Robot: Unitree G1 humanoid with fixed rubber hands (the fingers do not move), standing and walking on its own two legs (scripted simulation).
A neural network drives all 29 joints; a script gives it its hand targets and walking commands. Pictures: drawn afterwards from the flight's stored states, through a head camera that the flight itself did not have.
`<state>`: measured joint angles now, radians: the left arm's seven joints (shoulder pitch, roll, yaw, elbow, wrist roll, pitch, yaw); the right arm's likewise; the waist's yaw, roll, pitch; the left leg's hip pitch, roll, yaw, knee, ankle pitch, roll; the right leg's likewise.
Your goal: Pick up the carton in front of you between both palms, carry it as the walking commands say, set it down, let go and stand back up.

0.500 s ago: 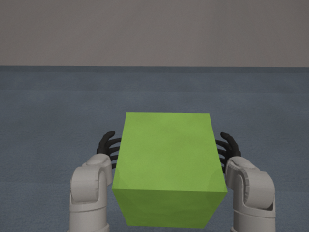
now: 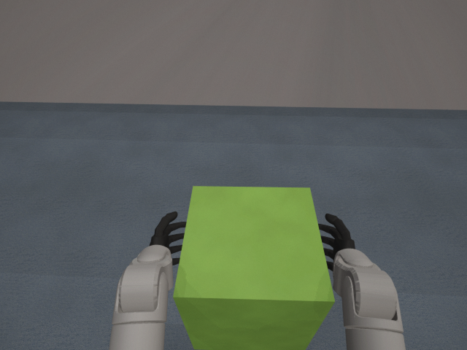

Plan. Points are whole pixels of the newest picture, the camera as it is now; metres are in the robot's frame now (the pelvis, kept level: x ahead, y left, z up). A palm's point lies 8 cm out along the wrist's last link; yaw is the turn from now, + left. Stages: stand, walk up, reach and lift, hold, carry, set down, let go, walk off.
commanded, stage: carry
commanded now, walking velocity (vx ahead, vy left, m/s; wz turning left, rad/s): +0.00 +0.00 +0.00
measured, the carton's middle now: (249, 271) +0.28 +0.00 -0.02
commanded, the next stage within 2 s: hold in 1.04 s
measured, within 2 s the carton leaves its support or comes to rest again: neither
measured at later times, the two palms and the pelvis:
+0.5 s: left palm (158, 262) +0.26 +0.16 +0.04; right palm (337, 265) +0.26 -0.14 +0.05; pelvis -0.03 +0.01 +0.00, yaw +0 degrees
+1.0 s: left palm (152, 268) +0.25 +0.16 +0.04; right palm (334, 271) +0.25 -0.14 +0.04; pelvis -0.04 +0.01 +0.00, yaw +0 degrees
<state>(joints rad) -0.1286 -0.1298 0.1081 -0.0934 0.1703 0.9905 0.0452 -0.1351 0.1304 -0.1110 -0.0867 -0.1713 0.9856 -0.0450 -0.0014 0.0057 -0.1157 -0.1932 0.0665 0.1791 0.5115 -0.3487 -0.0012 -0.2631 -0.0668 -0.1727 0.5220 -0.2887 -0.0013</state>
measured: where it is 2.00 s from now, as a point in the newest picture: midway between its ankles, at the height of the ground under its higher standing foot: outside the picture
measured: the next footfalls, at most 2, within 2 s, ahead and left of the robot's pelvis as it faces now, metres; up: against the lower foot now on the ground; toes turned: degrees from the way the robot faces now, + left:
none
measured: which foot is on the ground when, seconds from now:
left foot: down 0.00-1.00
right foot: down 0.00-1.00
